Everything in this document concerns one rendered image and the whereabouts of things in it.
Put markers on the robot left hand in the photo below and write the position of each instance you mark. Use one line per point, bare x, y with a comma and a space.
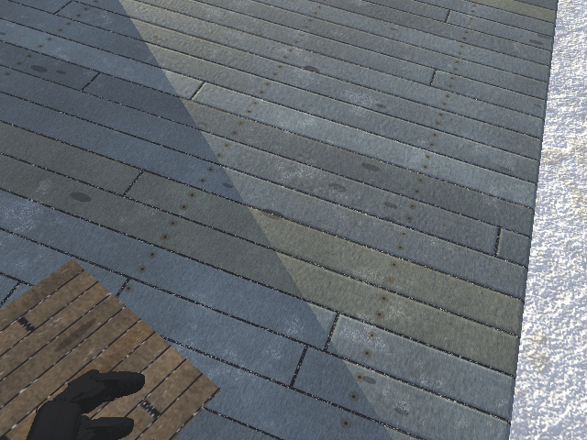
62, 419

